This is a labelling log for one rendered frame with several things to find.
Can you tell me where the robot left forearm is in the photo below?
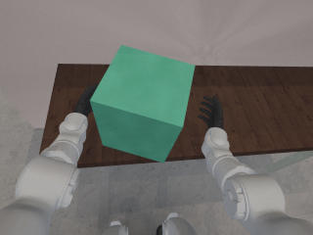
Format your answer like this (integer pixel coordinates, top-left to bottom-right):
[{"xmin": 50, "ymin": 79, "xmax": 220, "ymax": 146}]
[{"xmin": 15, "ymin": 113, "xmax": 88, "ymax": 199}]

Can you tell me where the right robot thigh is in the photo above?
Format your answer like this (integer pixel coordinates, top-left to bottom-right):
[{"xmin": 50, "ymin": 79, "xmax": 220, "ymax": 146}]
[{"xmin": 161, "ymin": 216, "xmax": 199, "ymax": 235}]

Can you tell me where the right robot hand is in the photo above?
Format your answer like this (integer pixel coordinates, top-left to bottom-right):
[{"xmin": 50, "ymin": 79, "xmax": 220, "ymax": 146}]
[{"xmin": 198, "ymin": 96, "xmax": 224, "ymax": 129}]

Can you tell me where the carton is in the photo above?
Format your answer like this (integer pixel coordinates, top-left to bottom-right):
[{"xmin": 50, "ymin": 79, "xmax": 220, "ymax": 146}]
[{"xmin": 90, "ymin": 45, "xmax": 195, "ymax": 164}]

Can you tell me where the left robot shin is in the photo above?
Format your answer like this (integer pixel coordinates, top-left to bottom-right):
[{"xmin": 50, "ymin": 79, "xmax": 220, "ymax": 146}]
[{"xmin": 110, "ymin": 220, "xmax": 121, "ymax": 226}]

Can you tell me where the robot right upper arm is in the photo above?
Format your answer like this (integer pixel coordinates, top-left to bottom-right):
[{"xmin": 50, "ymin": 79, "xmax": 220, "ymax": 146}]
[{"xmin": 223, "ymin": 173, "xmax": 313, "ymax": 235}]

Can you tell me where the left robot hand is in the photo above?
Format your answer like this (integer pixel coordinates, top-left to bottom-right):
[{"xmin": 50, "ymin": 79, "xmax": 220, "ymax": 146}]
[{"xmin": 73, "ymin": 83, "xmax": 98, "ymax": 118}]

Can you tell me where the robot right forearm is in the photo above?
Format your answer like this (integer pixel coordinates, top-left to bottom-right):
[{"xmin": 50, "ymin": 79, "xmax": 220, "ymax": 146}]
[{"xmin": 201, "ymin": 127, "xmax": 286, "ymax": 209}]

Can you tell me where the robot left upper arm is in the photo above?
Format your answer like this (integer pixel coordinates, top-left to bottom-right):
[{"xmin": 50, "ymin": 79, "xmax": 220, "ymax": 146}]
[{"xmin": 0, "ymin": 155, "xmax": 80, "ymax": 235}]

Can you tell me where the table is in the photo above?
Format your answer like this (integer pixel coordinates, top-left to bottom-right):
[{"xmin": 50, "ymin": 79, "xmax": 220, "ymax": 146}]
[{"xmin": 39, "ymin": 64, "xmax": 313, "ymax": 172}]

